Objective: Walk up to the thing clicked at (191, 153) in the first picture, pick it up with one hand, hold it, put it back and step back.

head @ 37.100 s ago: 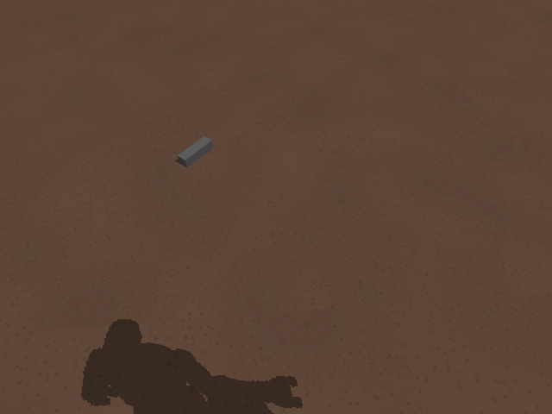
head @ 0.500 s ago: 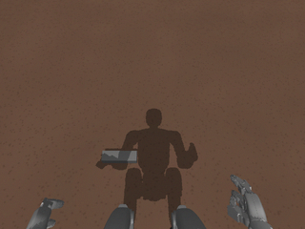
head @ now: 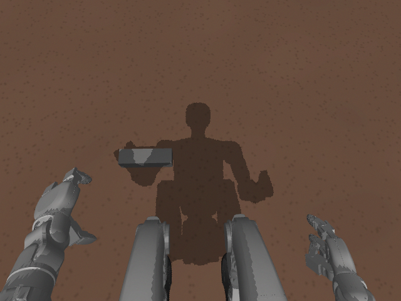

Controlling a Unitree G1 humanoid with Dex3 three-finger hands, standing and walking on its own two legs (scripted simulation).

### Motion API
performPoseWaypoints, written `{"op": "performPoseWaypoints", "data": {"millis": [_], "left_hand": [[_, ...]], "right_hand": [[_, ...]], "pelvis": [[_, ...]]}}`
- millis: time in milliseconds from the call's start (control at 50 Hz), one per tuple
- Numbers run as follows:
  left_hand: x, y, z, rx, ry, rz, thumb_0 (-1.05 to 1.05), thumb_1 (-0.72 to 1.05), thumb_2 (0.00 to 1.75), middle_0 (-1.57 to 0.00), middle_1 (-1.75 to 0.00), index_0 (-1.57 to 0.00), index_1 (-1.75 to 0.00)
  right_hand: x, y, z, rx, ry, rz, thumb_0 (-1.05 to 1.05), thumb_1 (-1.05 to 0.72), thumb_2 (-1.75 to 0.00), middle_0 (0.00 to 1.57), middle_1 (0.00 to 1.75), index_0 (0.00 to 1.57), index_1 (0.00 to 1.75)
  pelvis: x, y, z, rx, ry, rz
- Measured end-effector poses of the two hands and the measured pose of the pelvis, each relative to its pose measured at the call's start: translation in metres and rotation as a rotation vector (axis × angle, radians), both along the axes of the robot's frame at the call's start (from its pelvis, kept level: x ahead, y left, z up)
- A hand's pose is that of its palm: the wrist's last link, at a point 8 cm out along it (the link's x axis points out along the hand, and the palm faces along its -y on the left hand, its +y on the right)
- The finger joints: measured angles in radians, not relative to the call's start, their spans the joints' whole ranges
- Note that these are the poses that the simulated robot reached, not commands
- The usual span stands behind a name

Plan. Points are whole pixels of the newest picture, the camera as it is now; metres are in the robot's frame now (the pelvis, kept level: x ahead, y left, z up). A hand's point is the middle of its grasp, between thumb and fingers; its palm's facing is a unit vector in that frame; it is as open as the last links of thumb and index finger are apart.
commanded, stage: rise first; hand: left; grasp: from above
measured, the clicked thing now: (146, 158) +0.56 +0.19 -0.52
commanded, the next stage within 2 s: none
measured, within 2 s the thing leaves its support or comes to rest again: neither
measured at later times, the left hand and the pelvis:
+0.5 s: hand (110, 174) +0.43 +0.25 -0.29, palm faces -0.45 -0.07 -0.89, open 14.0 cm; pelvis -0.04 +0.00 -0.15, yaw -4 degrees
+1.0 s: hand (122, 163) +0.48 +0.24 -0.35, palm faces -0.45 +0.01 -0.89, open 14.1 cm; pelvis -0.03 +0.01 -0.19, yaw -6 degrees
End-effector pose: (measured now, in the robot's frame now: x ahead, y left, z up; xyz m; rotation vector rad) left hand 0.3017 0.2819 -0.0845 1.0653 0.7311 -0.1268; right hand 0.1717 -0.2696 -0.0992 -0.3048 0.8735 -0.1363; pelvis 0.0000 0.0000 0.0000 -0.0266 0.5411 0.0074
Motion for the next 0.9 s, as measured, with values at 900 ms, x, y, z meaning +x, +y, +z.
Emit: {"op": "performPoseWaypoints", "data": {"millis": [900], "left_hand": [[0.176,-0.043,-0.2,0.308,-0.125,-0.533,0.0,-0.52,1.02,-0.07,-1.01,-0.08,-1.01]], "right_hand": [[-0.192,0.01,-0.171,-0.046,0.607,-0.143,0.0,-0.91,-0.9,0.21,0.3,0.21,0.3]], "pelvis": [[-0.034,0.011,-0.18,-0.09,0.085,-0.042]]}}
